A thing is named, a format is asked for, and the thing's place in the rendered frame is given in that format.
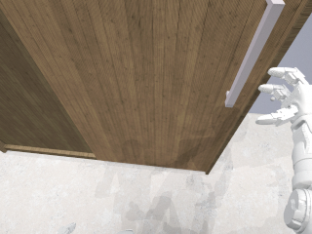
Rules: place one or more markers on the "right robot forearm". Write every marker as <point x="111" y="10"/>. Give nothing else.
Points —
<point x="302" y="152"/>

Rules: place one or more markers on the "wardrobe door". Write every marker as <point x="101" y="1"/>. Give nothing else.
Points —
<point x="30" y="111"/>
<point x="145" y="81"/>

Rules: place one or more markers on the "robot right upper arm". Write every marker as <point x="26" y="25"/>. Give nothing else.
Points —
<point x="298" y="211"/>

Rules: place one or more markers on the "right robot hand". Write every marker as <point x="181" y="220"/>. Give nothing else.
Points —
<point x="300" y="97"/>

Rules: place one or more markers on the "handle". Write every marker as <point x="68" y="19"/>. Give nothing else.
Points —
<point x="271" y="14"/>

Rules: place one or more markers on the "left robot hand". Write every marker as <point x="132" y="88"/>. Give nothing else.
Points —
<point x="67" y="229"/>

